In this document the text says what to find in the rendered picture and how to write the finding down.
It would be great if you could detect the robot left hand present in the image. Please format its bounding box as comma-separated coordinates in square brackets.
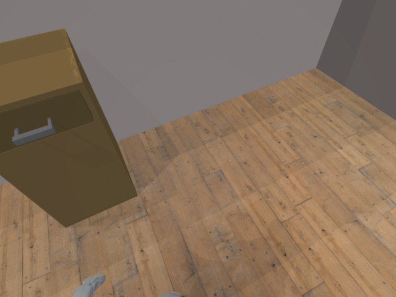
[72, 274, 106, 297]

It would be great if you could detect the cabinet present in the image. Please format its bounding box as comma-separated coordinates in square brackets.
[0, 28, 138, 228]

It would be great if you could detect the handle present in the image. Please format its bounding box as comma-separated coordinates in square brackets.
[12, 118, 56, 146]

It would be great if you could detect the drawer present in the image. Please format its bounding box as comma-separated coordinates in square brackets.
[0, 90, 94, 153]

